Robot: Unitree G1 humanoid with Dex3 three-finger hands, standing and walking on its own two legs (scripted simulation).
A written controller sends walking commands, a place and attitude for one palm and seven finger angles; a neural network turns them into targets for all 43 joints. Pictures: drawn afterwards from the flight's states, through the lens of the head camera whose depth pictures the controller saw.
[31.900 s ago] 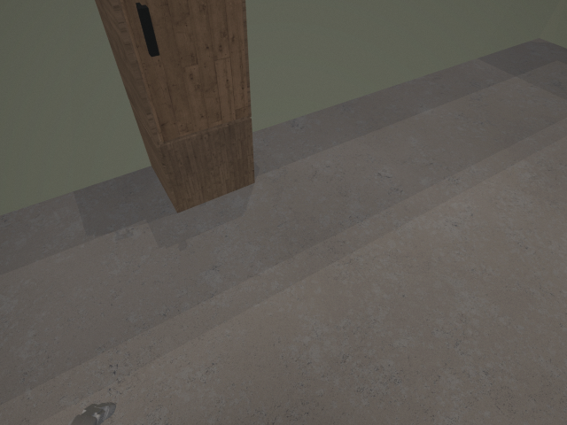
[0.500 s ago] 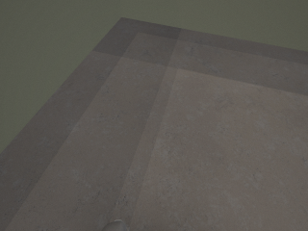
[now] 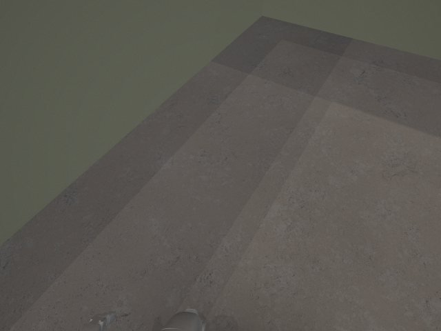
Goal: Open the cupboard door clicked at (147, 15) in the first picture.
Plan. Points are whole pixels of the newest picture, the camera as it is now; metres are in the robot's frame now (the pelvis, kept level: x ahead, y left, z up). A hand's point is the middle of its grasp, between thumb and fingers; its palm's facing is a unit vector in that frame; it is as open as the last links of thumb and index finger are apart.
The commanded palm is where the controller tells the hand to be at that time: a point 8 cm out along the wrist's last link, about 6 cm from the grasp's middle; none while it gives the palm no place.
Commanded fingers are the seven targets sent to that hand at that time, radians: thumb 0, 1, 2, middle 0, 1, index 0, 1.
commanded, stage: turn to face it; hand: left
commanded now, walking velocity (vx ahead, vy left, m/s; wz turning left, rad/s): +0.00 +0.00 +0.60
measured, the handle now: out of the picture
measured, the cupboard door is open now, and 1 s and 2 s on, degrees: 45 45 45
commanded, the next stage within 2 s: none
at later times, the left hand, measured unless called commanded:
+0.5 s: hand out of the picture +0.02 +0.22 -0.17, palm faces +0.33 -0.91 -0.25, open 7.4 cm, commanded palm none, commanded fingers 0.00 0.90 0.90 -0.20 -0.30 -0.20 -0.30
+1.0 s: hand out of the picture -0.03 +0.17 -0.18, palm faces +0.60 -0.78 -0.20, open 7.4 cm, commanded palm none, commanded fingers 0.00 0.90 0.90 -0.20 -0.30 -0.20 -0.30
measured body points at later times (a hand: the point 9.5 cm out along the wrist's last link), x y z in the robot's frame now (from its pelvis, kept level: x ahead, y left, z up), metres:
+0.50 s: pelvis +0.01 -0.01 +0.01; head +0.06 +0.03 +0.45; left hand +0.00 +0.27 -0.15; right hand +0.20 -0.22 -0.12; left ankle -0.01 +0.11 -0.73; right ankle +0.04 -0.16 -0.66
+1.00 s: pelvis +0.03 -0.02 +0.00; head +0.07 +0.03 +0.44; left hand -0.06 +0.21 -0.16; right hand +0.27 -0.18 -0.13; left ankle -0.03 +0.07 -0.73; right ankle +0.09 -0.15 -0.73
